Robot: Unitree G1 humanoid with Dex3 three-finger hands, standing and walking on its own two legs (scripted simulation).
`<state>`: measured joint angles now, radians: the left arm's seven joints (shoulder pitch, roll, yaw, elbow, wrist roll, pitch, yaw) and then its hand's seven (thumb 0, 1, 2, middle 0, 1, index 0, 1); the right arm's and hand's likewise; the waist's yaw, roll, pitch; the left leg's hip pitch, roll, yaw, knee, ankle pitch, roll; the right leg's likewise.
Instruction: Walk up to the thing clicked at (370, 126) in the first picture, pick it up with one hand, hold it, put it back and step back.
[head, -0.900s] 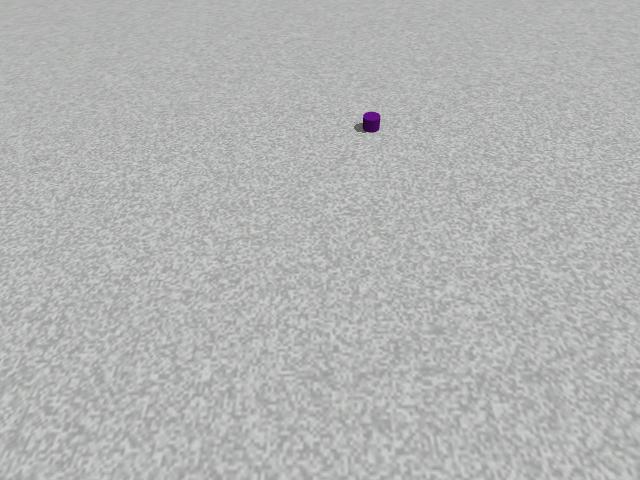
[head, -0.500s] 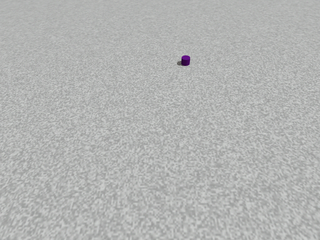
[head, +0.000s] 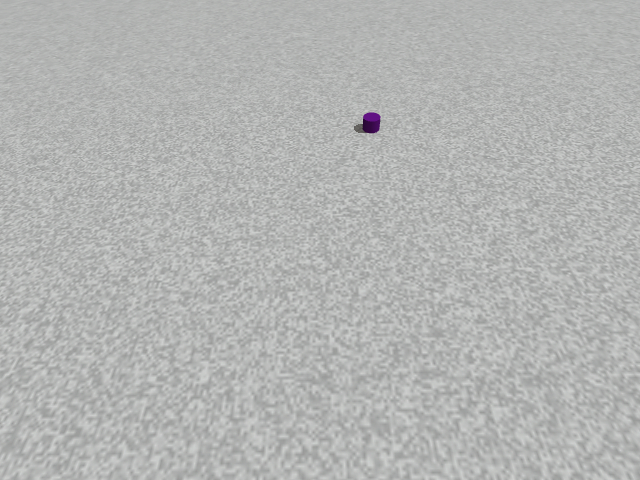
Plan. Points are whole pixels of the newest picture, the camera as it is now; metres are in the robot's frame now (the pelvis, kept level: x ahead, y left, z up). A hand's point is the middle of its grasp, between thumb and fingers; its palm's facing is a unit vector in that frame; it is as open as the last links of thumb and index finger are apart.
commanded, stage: stand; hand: left
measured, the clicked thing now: (371, 122) +2.03 -0.29 -0.74
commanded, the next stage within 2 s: walk up in 0.22 s
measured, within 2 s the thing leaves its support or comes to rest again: neither
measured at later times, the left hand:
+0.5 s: hand out of the picture +0.17 +0.24 -0.13, palm faces -0.13 -0.90 -0.40, open 7.4 cm
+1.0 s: hand (247, 361) +0.36 +0.16 -0.19, palm faces -0.19 -0.93 -0.32, open 7.4 cm
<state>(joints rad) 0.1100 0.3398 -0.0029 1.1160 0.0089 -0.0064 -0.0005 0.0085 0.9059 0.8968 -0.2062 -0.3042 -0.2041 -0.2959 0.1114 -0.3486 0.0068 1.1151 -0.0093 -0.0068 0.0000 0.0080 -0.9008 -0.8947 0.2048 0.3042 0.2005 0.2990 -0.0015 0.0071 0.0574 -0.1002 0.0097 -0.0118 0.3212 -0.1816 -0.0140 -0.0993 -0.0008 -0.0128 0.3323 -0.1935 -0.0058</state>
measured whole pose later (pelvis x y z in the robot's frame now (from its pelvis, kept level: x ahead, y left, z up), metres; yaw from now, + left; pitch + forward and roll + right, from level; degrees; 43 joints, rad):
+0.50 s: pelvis +0.05 -0.05 -0.01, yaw -7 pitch -2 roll +2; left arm 0.20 0.46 0.10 1.00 0.03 0.00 -0.12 0.01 0.91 0.90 -0.20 -0.30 -0.20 -0.30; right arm 0.24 -0.45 -0.10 1.02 -0.06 -0.06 0.05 0.01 -0.90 -0.89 0.21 0.30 0.20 0.30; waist -0.01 0.01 0.01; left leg 0.00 0.09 0.10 0.37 -0.33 -0.01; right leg -0.40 -0.11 0.00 0.68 -0.35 -0.01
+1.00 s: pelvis +0.29 -0.11 -0.03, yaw -12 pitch -2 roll -1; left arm 0.35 0.43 0.06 0.95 0.01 -0.06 -0.07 0.01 0.90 0.90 -0.21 -0.30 -0.21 -0.30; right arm 0.19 -0.42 -0.09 0.92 -0.03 -0.06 0.09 0.01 -0.90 -0.89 0.21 0.30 0.20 0.30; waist 0.05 -0.04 0.04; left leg -0.44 0.09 0.08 0.59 -0.11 0.00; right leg -0.02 -0.03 -0.01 0.58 -0.51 -0.01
